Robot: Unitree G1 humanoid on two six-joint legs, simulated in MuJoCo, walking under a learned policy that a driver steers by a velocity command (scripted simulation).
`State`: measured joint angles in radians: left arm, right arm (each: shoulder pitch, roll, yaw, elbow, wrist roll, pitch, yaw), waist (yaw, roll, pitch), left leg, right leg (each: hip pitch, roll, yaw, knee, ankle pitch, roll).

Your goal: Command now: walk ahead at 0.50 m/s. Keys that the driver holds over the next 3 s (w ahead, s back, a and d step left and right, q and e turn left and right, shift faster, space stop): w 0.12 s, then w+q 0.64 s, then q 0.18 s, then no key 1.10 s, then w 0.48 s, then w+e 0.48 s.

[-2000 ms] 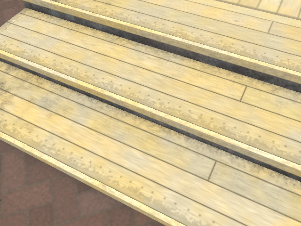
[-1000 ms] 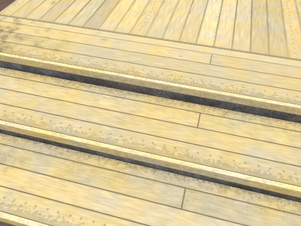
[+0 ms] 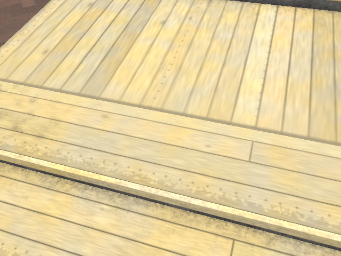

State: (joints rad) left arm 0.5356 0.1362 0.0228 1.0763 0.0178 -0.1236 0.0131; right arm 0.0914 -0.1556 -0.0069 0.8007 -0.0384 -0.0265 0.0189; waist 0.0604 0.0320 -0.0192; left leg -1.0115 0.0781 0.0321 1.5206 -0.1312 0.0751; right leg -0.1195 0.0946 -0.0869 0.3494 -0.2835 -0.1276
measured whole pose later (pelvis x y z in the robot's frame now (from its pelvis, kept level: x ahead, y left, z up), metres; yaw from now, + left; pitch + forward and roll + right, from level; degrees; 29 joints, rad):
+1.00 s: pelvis +0.64 +0.04 +0.18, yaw +27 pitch +2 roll -2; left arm 0.22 0.22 0.05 0.76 0.03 -0.07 0.04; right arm 0.17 -0.26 -0.09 0.64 -0.04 -0.01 -0.02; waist -0.01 0.04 0.03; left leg -0.72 -0.06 -0.05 1.53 -0.35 0.06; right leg -0.48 -0.02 -0.19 0.81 -0.36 -0.07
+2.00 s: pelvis +0.79 +0.09 +0.22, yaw +31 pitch +0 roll +0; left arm 0.28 0.17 0.02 0.81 0.01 -0.02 0.04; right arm 0.26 -0.17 -0.05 0.79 -0.02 -0.01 -0.02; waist -0.01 0.00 0.00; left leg -0.25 -0.02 0.00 0.43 -0.18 0.01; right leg -0.16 0.03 0.01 0.46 -0.29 -0.03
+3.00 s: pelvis +1.17 +0.23 +0.22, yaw +18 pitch +1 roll +0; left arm 0.37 0.25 0.07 0.86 0.00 -0.05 -0.01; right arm 0.17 -0.24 -0.03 0.77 -0.05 -0.05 0.01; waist 0.03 0.03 0.04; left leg -0.60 0.11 -0.04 1.08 -0.24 -0.01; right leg -0.20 0.15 0.00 0.35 -0.16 -0.15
